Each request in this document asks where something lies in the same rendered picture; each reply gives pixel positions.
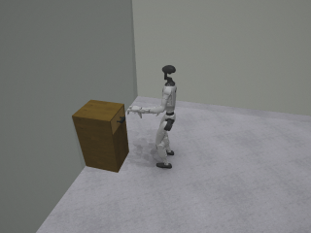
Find left robot forearm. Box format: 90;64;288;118
139;106;163;114

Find handle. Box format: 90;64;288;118
117;116;126;123

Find humanoid robot torso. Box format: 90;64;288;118
162;84;177;124

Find drawer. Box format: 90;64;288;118
111;106;124;134

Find cabinet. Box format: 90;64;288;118
72;99;129;173

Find robot right foot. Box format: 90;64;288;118
166;150;174;155

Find left robot upper arm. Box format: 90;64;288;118
160;86;172;113

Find left robot hand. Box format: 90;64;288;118
127;106;142;118

